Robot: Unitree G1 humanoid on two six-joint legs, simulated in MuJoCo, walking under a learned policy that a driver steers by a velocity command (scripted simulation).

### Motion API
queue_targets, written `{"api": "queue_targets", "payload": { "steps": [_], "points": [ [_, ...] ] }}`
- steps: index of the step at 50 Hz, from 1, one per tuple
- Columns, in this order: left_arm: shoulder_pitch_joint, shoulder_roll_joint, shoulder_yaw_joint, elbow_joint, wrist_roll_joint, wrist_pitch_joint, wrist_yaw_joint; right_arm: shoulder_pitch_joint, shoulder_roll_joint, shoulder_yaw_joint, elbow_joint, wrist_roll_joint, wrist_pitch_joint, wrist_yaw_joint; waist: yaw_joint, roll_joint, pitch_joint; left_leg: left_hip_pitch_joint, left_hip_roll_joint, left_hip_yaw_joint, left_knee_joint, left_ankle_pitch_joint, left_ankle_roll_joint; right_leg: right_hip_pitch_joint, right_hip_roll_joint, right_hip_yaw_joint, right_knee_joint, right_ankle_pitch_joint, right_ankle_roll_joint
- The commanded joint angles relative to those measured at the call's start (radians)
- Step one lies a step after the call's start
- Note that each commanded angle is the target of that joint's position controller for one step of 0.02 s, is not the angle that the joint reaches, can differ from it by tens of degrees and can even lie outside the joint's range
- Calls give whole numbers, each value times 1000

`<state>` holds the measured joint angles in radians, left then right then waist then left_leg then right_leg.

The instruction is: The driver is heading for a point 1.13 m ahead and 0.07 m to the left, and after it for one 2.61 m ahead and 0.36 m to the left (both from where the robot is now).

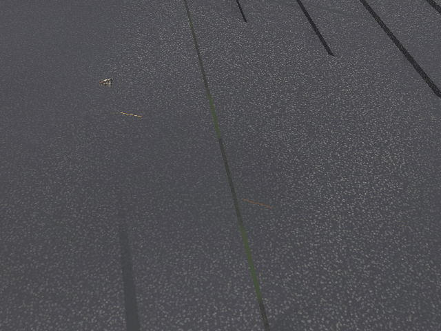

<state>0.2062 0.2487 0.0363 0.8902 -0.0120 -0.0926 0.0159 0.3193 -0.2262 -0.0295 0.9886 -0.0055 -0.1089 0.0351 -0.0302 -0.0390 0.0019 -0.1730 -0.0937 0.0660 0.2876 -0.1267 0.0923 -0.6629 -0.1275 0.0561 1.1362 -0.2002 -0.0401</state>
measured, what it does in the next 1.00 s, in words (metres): walks ahead: right foot, then left foot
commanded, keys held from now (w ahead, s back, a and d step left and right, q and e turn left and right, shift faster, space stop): w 1.00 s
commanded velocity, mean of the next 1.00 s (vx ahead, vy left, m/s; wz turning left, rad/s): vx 0.50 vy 0.00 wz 0.00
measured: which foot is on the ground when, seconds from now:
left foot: down 0.00-0.32, up 0.34-0.84, down 0.86-1.00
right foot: up 0.00-0.28, down 0.30-0.88, up 0.90-1.00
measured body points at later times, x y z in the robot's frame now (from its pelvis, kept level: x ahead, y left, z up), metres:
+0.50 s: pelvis +0.28 -0.08 +0.00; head +0.29 -0.10 +0.45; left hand +0.33 +0.18 -0.12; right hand +0.37 -0.35 -0.14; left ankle +0.28 +0.08 -0.66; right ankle +0.30 -0.16 -0.74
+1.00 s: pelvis +0.55 -0.01 -0.01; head +0.58 +0.00 +0.44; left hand +0.59 +0.26 -0.15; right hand +0.66 -0.27 -0.13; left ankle +0.61 +0.07 -0.74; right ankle +0.47 -0.17 -0.65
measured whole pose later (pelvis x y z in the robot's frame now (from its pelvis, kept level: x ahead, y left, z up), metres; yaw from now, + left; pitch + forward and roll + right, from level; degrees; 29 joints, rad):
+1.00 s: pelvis +0.55 -0.01 -0.01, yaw +1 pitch +1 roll +0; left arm 0.29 0.26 0.05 0.96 -0.02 -0.10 0.00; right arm 0.18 -0.24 -0.05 0.91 0.00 -0.10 0.03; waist 0.00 -0.03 0.02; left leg -0.34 -0.03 0.06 0.46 -0.15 0.07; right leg -0.44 -0.06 0.03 1.18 -0.35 -0.05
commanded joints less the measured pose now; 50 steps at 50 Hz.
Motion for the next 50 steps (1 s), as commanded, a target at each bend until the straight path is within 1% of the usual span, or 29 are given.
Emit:
{"api": "queue_targets", "payload": {
  "steps": [1,5,10,12,13,14,15,16,17,18,19,20,22,23,25,28,32,36,38,40,41,42,43,44,45,46,47,48,50],
  "points": [
    [34,46,13,-42,12,3,7,-41,-132,-21,-55,2,-18,-20,47,74,55,-108,279,-206,-204,73,171,-18,-42,1,-144,162,27],
    [-129,28,6,-84,3,-8,-6,40,-161,-26,-38,18,-5,-35,-13,76,54,-20,264,-158,-187,86,127,18,5,-38,-433,307,35],
    [-249,45,3,-134,-10,-17,-37,112,-170,-32,-5,27,17,-37,-47,91,81,145,329,-180,-113,60,112,12,33,-42,-582,213,14],
    [-221,67,11,-138,-10,-26,-46,102,-183,-38,-3,27,28,-39,-19,106,65,188,352,-193,-56,118,96,75,51,-53,-623,133,-14],
    [-161,87,21,-126,-9,-30,-47,80,-189,-39,-8,26,33,-40,22,115,32,187,341,-180,14,245,81,170,77,-76,-644,106,-32],
    [-21,126,45,-83,-8,-33,-44,65,-173,-33,-14,21,39,-39,90,104,-49,163,289,-137,180,403,57,352,110,-100,-664,101,-58],
    [186,205,72,-35,1,-34,-36,56,-132,-14,-39,5,38,-39,166,32,-201,0,226,-76,474,324,20,656,-13,37,-640,122,-122],
    [302,304,97,-6,11,-24,-37,166,-12,22,-49,7,14,-29,138,-228,-334,-431,48,-18,864,-105,-58,1041,-245,485,-721,-37,-276],
    [300,211,70,-8,9,-25,-39,145,-75,8,-36,24,-12,-25,148,-206,-367,-559,55,-173,1023,-406,-43,1052,-275,677,-835,-98,-281],
    [204,159,52,-26,6,-27,-39,58,-156,-13,-66,48,-26,-21,128,-147,-225,-631,114,-184,1064,-343,-20,930,-247,535,-841,-75,-232],
    [107,126,39,-51,6,-25,-39,-4,-161,-15,-83,48,-28,-26,96,-66,-149,-600,171,-153,1030,-250,-16,786,-208,393,-860,15,-206],
    [48,96,30,-58,11,-25,-45,-37,-147,-19,-89,32,-21,-32,69,-14,-83,-563,202,-141,963,-186,-20,659,-165,301,-900,86,-194],
    [22,64,21,-47,18,-29,-53,-6,-110,-23,-81,22,8,-36,19,-41,-47,-459,235,-139,877,-119,-29,535,-107,191,-960,152,-175],
    [40,72,23,-34,16,-32,-53,8,-91,-22,-75,22,19,-38,11,-37,-37,-447,235,-129,857,-104,-36,511,-96,156,-976,201,-183],
    [77,103,32,-12,17,-34,-45,-29,-89,-26,-92,16,29,-41,7,-19,-8,-496,239,-123,791,-42,-53,509,-93,110,-999,281,-194],
    [126,114,34,11,15,-24,-27,-145,-83,-28,-131,9,29,-40,31,-11,19,-570,239,-117,622,92,-72,547,-86,65,-1014,315,-184],
    [180,129,35,36,5,-16,-15,-287,-64,-21,-168,15,21,-29,74,-19,50,-526,204,-81,397,235,-72,566,-62,9,-1032,257,-156],
    [243,135,40,75,-2,-2,-10,-392,-67,-16,-206,25,13,-10,104,-22,90,-546,186,-75,290,205,-57,680,-105,11,-1000,239,-154],
    [246,141,45,86,-5,7,-5,-415,-75,-17,-224,27,6,2,96,-26,95,-545,180,-77,256,146,-36,738,-133,17,-961,275,-144],
    [224,155,52,86,-6,16,-2,-378,-98,-25,-222,27,-1,10,63,-41,66,-453,155,-57,230,75,-11,763,-143,13,-901,397,-127],
    [202,164,54,81,-5,20,-1,-314,-120,-37,-206,26,-3,9,24,-56,23,-340,123,-28,222,52,5,757,-131,-1,-828,557,-115],
    [182,153,50,76,-2,26,-2,-171,-155,-59,-161,24,-3,4,-48,-49,-58,-148,86,1,208,59,29,720,-84,-37,-666,689,-93],
    [177,125,36,58,9,26,-2,20,-218,-84,-111,18,-2,-5,-118,1,-191,158,176,-100,242,83,78,548,-29,-76,-406,570,-59],
    [294,8,1,47,13,7,-14,151,-319,-109,-85,0,5,-10,-89,244,-346,563,438,-557,183,-58,241,126,143,-106,11,99,19],
    [285,29,2,63,-1,-22,-21,149,-250,-85,-83,8,7,-8,-91,283,-412,597,493,-816,26,-139,268,-16,181,50,177,-361,11],
    [190,119,27,35,-29,-38,-25,60,-196,-68,-95,17,4,-8,-78,224,-253,469,459,-676,12,-167,208,-108,116,65,236,-317,-11],
    [117,131,29,13,-34,-42,-20,-35,-158,-56,-119,17,5,-9,-48,149,-153,306,423,-530,-9,-111,170,-99,56,31,199,-218,-21],
    [80,123,35,7,-20,-36,-11,-102,-125,-45,-128,10,3,-4,-15,90,-80,152,381,-427,-46,-37,149,-52,17,13,131,-141,-18],
    [119,82,40,17,-7,-6,-3,-136,-90,-35,-120,-4,-3,3,42,127,-43,-2,322,-314,-110,23,127,67,-23,17,43,-66,-16]
  ]
}}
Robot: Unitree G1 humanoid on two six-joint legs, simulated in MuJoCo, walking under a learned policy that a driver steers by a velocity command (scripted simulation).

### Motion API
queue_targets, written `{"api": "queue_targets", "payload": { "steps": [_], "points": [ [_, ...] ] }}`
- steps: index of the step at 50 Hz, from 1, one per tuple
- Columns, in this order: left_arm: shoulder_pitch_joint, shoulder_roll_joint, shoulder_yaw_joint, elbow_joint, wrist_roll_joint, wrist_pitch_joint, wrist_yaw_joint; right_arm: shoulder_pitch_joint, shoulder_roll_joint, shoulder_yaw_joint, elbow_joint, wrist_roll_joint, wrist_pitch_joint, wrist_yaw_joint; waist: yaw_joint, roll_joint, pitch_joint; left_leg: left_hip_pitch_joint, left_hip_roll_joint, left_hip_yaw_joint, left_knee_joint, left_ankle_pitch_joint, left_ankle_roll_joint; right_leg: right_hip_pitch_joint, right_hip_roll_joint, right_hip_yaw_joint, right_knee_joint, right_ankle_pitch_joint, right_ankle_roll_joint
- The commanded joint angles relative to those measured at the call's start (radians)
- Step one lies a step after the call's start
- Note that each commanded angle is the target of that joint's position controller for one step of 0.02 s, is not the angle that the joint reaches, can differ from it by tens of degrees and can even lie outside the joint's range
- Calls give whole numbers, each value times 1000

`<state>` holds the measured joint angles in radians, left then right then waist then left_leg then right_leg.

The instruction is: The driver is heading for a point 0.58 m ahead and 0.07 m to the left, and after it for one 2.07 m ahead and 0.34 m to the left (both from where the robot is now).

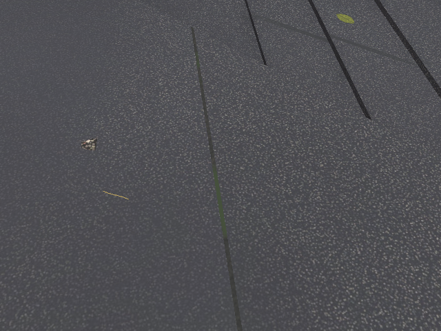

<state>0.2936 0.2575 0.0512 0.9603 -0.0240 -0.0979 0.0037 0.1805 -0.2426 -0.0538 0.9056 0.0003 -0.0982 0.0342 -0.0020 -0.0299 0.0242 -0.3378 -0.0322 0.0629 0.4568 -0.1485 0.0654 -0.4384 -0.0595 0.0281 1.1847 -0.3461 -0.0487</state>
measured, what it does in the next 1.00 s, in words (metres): walks ahead, turning left: right foot, then left foot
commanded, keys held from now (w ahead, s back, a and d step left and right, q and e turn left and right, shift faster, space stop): w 0.32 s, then w+q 0.38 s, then q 0.26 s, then no key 0.04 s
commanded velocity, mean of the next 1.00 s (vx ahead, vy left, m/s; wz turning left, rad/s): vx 0.43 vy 0.00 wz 0.27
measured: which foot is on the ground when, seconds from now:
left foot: down 0.00-0.44, up 0.46-0.92, down 0.94-1.00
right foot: up 0.00-0.40, down 0.42-0.94, up 0.96-1.00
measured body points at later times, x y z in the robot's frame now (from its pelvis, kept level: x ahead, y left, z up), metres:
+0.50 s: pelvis +0.28 -0.06 -0.01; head +0.31 -0.06 +0.44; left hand +0.45 +0.20 -0.11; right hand +0.26 -0.32 -0.16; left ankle +0.11 +0.08 -0.66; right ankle +0.37 -0.15 -0.74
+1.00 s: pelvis +0.50 +0.00 -0.02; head +0.54 +0.03 +0.43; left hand +0.50 +0.30 -0.16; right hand +0.74 -0.20 -0.12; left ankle +0.58 +0.10 -0.74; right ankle +0.40 -0.17 -0.66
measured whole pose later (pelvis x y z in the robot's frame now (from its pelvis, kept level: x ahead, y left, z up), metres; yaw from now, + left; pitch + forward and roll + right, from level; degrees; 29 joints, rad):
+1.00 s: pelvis +0.50 +0.00 -0.02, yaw +18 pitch +2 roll -2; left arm 0.18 0.28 0.07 0.90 0.00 -0.05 0.03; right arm 0.09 -0.27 -0.09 0.77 -0.01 -0.03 0.03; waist 0.01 0.00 0.07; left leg -0.52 -0.04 0.03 0.62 -0.16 0.13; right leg -0.28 -0.04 -0.08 1.09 -0.61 0.06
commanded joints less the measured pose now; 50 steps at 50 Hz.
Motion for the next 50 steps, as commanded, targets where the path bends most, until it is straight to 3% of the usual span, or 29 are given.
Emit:
{"api": "queue_targets", "payload": {
  "steps": [1,4,6,10,15,18,19,20,21,22,23,24,25,26,27,29,32,35,37,40,42,44,45,46,47,48,49,50],
  "points": [
    [48,51,23,-48,7,10,11,19,-80,-13,-25,-8,-17,3,22,117,-57,133,250,-279,-300,78,164,-140,-94,37,-27,94,-2],
    [-30,57,30,-79,16,23,16,74,-125,-23,3,-7,-20,-14,18,89,-13,138,249,-222,-336,169,178,-227,-104,30,-148,207,24],
    [-105,54,31,-104,21,20,14,111,-130,-22,17,-4,-13,-27,0,79,0,179,244,-196,-341,201,167,-281,-101,26,-261,308,37],
    [-240,30,20,-140,15,11,-1,170,-139,-20,39,6,-5,-38,-42,86,25,217,217,-136,-350,180,134,-252,-64,-9,-490,460,38],
    [-375,31,9,-191,4,1,-29,252,-150,-26,83,14,14,-42,-83,84,69,370,271,-139,-297,183,133,-283,-36,-22,-627,404,22],
    [-365,58,16,-207,3,-11,-43,249,-161,-35,93,20,28,-48,-49,101,57,417,302,-169,-218,296,115,-201,-11,-24,-681,299,-10],
    [-307,81,26,-195,4,-16,-42,227,-172,-38,87,21,32,-48,-12,116,23,407,294,-171,-158,421,105,-97,17,-42,-695,271,-22],
    [-179,115,46,-158,7,-20,-37,197,-169,-35,78,22,35,-47,59,113,-50,372,251,-147,-25,555,85,88,50,-68,-722,283,-43],
    [15,178,71,-108,17,-22,-27,181,-138,-22,59,13,34,-45,135,83,-187,218,192,-111,210,486,52,399,-18,-4,-676,317,-87],
    [159,276,96,-83,39,-17,-17,267,-35,6,37,6,21,-41,128,-122,-356,-174,40,-36,609,82,-22,814,-286,374,-701,219,-204],
    [174,223,77,-79,32,-12,-18,296,-28,12,53,23,0,-36,125,-242,-458,-324,-18,-168,809,-425,-28,874,-387,679,-845,129,-264],
    [98,154,55,-89,25,-13,-16,225,-128,-17,41,51,-9,-35,118,-161,-310,-407,45,-211,890,-385,-15,751,-353,554,-866,76,-212],
    [16,114,42,-106,22,-13,-14,157,-137,-21,21,54,-9,-38,93,-108,-196,-415,100,-176,876,-296,-6,598,-319,401,-891,97,-170],
    [-55,85,33,-108,25,-16,-18,122,-120,-25,16,46,-3,-45,61,-51,-119,-373,137,-164,818,-219,-6,450,-278,299,-940,129,-146],
    [-98,55,25,-108,32,-22,-21,129,-108,-35,21,38,13,-50,27,-64,-73,-320,167,-170,765,-169,-3,354,-238,207,-981,168,-124],
    [-116,49,27,-92,38,-27,-22,171,-53,-33,30,38,43,-48,-8,-74,-42,-250,180,-165,734,-121,-5,257,-213,100,-1033,228,-123],
    [-96,84,39,-71,44,-31,-8,118,-52,-42,-4,31,65,-51,-18,-39,1,-331,181,-181,667,-12,-17,254,-211,-8,-1064,328,-132],
    [-69,101,44,-56,45,-25,9,46,-51,-45,-35,23,61,-39,-7,-28,19,-382,169,-178,514,128,-29,301,-203,-91,-1071,377,-122],
    [-88,115,44,-63,44,-16,21,-24,-40,-38,-63,14,56,-25,2,-20,48,-336,153,-116,373,203,-34,284,-179,-175,-1050,509,-103],
    [-51,146,51,-54,30,6,40,-122,-22,-27,-117,2,56,-2,37,-18,49,-286,125,-31,252,219,-35,331,-192,-235,-978,673,-95],
    [-43,168,59,-51,13,24,45,-127,-41,-32,-145,5,64,10,30,-40,28,-269,105,-13,209,150,-20,407,-217,-240,-910,752,-84],
    [-75,193,70,-65,-6,39,50,-74,-83,-48,-157,3,69,18,-10,-67,-17,-191,58,22,185,39,12,453,-227,-241,-787,924,-61],
    [-97,199,74,-74,-13,46,52,3,-114,-63,-146,6,68,20,-52,-66,-57,-105,24,37,145,19,34,458,-217,-243,-670,976,-44],
    [-111,187,70,-82,-15,51,49,120,-164,-88,-118,8,62,13,-113,-27,-119,56,-18,41,37,121,66,426,-168,-260,-484,904,-3],
    [-66,153,57,-95,16,46,42,176,-260,-116,-117,4,63,-12,-121,118,-190,288,98,-142,24,520,120,225,-101,-265,-199,540,68],
    [15,35,24,-123,77,35,26,135,-333,-116,-141,-11,67,-27,2,313,-281,544,318,-511,115,1040,283,-106,86,-178,141,-373,133],
    [63,71,20,-122,39,18,10,143,-305,-99,-182,-20,61,-13,-27,216,-506,625,432,-710,26,892,417,-161,96,51,285,-420,129],
    [-40,119,31,-142,-8,16,5,100,-240,-85,-199,-17,60,-10,-54,121,-413,536,385,-624,-43,621,375,-240,65,59,282,-307,108]
  ]
}}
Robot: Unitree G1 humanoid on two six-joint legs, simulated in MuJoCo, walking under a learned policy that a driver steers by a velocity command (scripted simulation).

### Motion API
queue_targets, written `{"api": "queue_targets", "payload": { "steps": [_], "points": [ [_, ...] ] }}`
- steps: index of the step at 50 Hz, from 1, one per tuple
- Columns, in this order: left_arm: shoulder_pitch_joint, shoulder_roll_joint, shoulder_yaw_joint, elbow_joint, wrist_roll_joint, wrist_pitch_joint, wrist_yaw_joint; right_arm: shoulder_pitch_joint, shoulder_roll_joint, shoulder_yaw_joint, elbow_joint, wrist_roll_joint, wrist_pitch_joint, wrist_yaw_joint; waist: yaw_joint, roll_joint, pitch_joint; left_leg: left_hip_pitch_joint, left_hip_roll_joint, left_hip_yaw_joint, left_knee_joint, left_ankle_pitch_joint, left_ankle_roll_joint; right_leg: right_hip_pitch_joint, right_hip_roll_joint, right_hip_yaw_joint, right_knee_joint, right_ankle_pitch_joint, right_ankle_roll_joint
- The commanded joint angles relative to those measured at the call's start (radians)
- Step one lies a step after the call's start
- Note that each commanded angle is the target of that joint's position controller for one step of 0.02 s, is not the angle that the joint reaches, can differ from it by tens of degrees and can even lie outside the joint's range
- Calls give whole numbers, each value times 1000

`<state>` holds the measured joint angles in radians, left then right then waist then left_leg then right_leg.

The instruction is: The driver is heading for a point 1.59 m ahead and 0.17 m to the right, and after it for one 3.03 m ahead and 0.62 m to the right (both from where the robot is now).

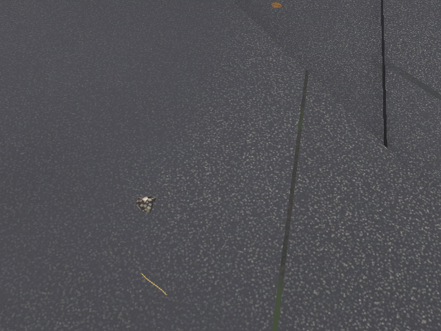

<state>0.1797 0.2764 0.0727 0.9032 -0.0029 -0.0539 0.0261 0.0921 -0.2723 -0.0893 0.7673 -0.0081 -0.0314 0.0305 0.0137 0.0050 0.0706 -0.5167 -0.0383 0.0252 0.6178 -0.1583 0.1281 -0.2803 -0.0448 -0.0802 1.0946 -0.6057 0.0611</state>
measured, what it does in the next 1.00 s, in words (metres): walks ahead: right foot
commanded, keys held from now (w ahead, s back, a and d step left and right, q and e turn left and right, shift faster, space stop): no key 1.00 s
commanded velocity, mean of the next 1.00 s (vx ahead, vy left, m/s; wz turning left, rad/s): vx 0.04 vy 0.00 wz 0.11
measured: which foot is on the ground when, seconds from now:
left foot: down 0.00-1.00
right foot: up 0.00-0.38, down 0.40-1.00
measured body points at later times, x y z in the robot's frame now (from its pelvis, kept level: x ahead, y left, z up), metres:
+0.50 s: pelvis +0.08 -0.02 +0.02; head +0.10 -0.03 +0.47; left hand +0.14 +0.25 -0.11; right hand +0.24 -0.25 -0.10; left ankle +0.11 +0.07 -0.72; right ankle +0.09 -0.17 -0.72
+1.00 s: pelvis +0.10 -0.04 +0.02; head +0.11 -0.03 +0.47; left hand +0.14 +0.23 -0.13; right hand +0.23 -0.28 -0.11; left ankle +0.11 +0.07 -0.72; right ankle +0.09 -0.17 -0.72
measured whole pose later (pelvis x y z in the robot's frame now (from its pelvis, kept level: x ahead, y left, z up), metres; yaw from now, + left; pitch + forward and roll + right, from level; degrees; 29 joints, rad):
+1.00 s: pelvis +0.10 -0.04 +0.02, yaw +5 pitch -1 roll +0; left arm 0.19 0.22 0.04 1.03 0.01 -0.02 0.04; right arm 0.14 -0.21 -0.05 0.95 0.00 0.00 -0.02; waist 0.01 0.00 0.04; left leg -0.25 -0.05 -0.06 0.53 -0.25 0.03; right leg -0.18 -0.01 0.01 0.51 -0.31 0.02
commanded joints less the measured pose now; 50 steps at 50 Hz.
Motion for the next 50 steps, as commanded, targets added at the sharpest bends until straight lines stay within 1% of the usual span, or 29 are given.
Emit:
{"api": "queue_targets", "payload": {
  "steps": [1,2,3,4,5,6,7,8,10,13,16,17,18,19,20,21,22,23,24,25,26,27,29,34,39,50],
  "points": [
    [19,107,12,-86,-27,-20,-7,112,-156,-35,-65,15,-7,-12,-48,13,-323,572,335,-467,-230,454,231,-426,-1,150,285,57,-13],
    [-1,112,17,-72,-10,-3,9,57,-111,-20,-73,22,-3,-19,-27,-13,-246,426,291,-392,-257,373,180,-381,-40,150,205,117,-12],
    [4,124,25,-73,0,17,19,31,-93,-11,-76,14,1,-24,-2,16,-215,312,261,-346,-276,350,159,-305,-50,149,151,146,-14],
    [19,122,28,-72,6,30,22,29,-103,-12,-76,-1,1,-25,11,40,-208,246,242,-319,-293,363,154,-247,-42,138,126,176,-15],
    [36,104,26,-69,8,36,25,39,-113,-13,-72,-11,-4,-27,17,56,-214,224,230,-293,-299,405,155,-216,-35,131,91,195,-14],
    [43,90,23,-68,8,37,29,49,-120,-15,-67,-14,-9,-30,18,62,-220,227,225,-275,-299,441,154,-211,-32,131,45,209,-13],
    [37,83,21,-68,8,38,32,57,-124,-15,-63,-13,-11,-34,16,65,-227,242,225,-267,-299,450,152,-216,-31,134,0,225,-9],
    [27,78,19,-70,8,40,35,60,-123,-13,-60,-11,-9,-39,12,69,-234,257,227,-266,-300,423,146,-221,-33,139,-44,241,-4],
    [3,76,16,-71,6,48,37,48,-116,-8,-60,-9,-1,-48,4,84,-233,260,217,-263,-316,279,127,-208,-40,146,-130,282,3],
    [-36,75,13,-74,0,56,34,33,-105,1,-56,-14,9,-52,-14,108,-191,218,199,-270,-354,20,106,-150,-39,141,-262,311,6],
    [-45,75,11,-68,-2,48,27,44,-93,11,-40,-15,15,-49,-27,118,-157,221,198,-293,-350,-80,98,-90,-21,123,-387,286,1],
    [-35,70,9,-62,-2,44,23,44,-84,16,-34,-12,17,-48,-20,112,-152,230,196,-298,-333,-88,89,-58,-13,114,-453,296,-7],
    [-11,61,7,-49,0,39,17,37,-73,22,-30,-7,20,-48,0,102,-148,226,183,-293,-308,-91,69,-2,-1,98,-558,354,-20],
    [9,60,4,-38,9,33,10,56,-62,28,-20,-1,21,-48,13,84,-144,214,162,-284,-288,-91,34,65,-1,97,-667,449,-38],
    [27,91,6,-34,24,29,6,89,-49,34,-10,-5,16,-47,5,49,-154,186,135,-267,-254,-92,-9,136,-61,155,-686,538,-61],
    [23,156,16,-38,29,29,6,128,-48,31,-10,-16,8,-42,-45,-64,-155,146,64,-197,-183,-115,-43,164,-137,210,-655,665,-101],
    [-6,141,18,-21,18,30,1,118,-30,30,-14,-12,5,-40,-66,-182,-141,208,5,-105,-170,-106,-73,50,-137,229,-681,504,-139],
    [-30,85,5,-28,17,25,-5,71,-50,28,-13,-15,6,-39,-45,-159,-125,267,12,-108,-152,-64,-80,-10,-112,221,-712,388,-124],
    [-34,77,2,-25,20,20,-5,43,-59,22,-19,-9,12,-41,-34,-143,-116,287,19,-112,-142,-29,-72,-30,-91,198,-713,349,-98],
    [-34,85,1,-25,19,14,-5,36,-60,20,-15,-4,22,-44,-27,-121,-101,287,29,-126,-142,7,-60,-34,-69,175,-700,361,-78],
    [-24,88,2,-19,17,8,-3,41,-62,19,-12,-5,28,-46,-21,-99,-98,286,37,-137,-145,40,-51,-24,-58,162,-688,372,-70],
    [-5,84,0,-9,15,4,0,45,-56,19,-7,-5,30,-45,-17,-77,-102,289,45,-146,-148,63,-44,-11,-49,150,-673,393,-65],
    [19,80,-2,5,10,6,6,47,-46,19,3,-3,27,-44,-6,-44,-107,287,50,-151,-149,93,-40,15,-38,139,-651,429,-65],
    [25,73,-6,24,9,17,12,51,-40,16,35,1,23,-45,2,-5,-109,298,51,-152,-144,135,-48,41,-26,130,-635,461,-69],
    [23,65,-10,47,8,22,10,53,-45,16,72,3,24,-51,2,6,-98,313,56,-155,-148,146,-52,49,-15,122,-640,462,-68],
    [36,49,-17,101,9,29,13,40,-49,20,154,7,24,-58,0,-1,-69,319,58,-152,-170,102,-58,58,4,109,-665,429,-63]
  ]
}}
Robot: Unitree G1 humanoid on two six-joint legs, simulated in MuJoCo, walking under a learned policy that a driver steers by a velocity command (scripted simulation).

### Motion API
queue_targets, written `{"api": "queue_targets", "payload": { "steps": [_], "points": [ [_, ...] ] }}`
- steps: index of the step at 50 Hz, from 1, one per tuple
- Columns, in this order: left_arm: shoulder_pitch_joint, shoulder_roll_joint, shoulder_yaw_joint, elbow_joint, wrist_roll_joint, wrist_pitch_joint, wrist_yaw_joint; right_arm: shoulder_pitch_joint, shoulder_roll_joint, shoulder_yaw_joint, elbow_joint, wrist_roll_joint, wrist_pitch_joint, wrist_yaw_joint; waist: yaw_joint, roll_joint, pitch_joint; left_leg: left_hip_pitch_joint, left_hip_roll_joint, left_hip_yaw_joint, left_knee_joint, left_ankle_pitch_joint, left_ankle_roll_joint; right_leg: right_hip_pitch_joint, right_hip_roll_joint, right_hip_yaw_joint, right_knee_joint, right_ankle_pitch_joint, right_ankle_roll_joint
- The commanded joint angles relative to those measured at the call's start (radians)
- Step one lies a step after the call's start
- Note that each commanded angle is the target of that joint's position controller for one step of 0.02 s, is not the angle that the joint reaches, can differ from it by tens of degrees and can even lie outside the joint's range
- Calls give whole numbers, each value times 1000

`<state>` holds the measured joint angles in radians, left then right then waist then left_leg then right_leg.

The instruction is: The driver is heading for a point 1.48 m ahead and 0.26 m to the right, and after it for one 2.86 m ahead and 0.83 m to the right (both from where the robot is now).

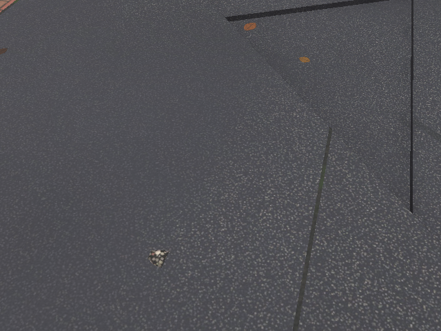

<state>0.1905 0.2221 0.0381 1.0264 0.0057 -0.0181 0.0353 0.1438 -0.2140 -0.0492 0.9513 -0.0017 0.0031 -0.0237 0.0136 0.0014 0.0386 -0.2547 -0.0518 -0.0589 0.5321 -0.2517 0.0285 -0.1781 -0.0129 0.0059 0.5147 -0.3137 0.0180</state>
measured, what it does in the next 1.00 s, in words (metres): stands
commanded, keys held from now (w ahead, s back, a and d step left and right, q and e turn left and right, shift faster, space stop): no key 1.00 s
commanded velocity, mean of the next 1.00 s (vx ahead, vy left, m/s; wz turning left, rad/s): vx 0.00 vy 0.00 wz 0.00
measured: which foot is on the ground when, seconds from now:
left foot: down 0.00-1.00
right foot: down 0.00-1.00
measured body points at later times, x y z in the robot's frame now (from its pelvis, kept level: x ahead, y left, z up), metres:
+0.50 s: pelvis +0.00 -0.01 +0.00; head +0.01 +0.00 +0.45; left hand +0.01 +0.24 -0.15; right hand +0.07 -0.25 -0.15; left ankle +0.02 +0.10 -0.73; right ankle -0.02 -0.13 -0.73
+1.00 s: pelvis +0.00 -0.01 +0.00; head +0.01 -0.01 +0.45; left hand -0.01 +0.22 -0.15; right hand +0.04 -0.26 -0.15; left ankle +0.02 +0.10 -0.73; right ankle -0.02 -0.13 -0.73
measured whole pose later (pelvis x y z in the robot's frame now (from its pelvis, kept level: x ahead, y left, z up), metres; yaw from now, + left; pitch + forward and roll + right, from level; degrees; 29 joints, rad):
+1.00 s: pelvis +0.00 -0.01 +0.00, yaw +0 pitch -1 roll +0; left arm 0.31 0.17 0.01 1.09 0.00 -0.03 0.04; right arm 0.18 -0.19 -0.02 1.11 0.00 0.01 -0.04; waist 0.00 0.00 0.04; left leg -0.25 -0.03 -0.06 0.50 -0.23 0.01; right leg -0.18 0.00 0.00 0.50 -0.30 0.00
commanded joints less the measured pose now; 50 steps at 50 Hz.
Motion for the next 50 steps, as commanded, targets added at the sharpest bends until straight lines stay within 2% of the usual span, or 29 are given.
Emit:
{"api": "queue_targets", "payload": {
  "steps": [1,23,50],
  "points": [
    [28,102,17,-18,0,-7,4,-12,-107,-19,-23,1,-10,-4,0,2,-35,57,71,-67,-87,190,41,-44,-27,22,-87,134,-20],
    [120,68,-2,42,1,-10,9,4,-94,-3,91,3,-5,-9,-9,2,-4,47,60,-48,-112,122,29,-63,-12,11,-110,91,-24],
    [196,38,-12,53,-2,-12,8,66,-74,13,136,5,-3,-17,-13,-4,11,44,54,-29,-104,140,13,-75,-7,13,-121,99,-37]
  ]
}}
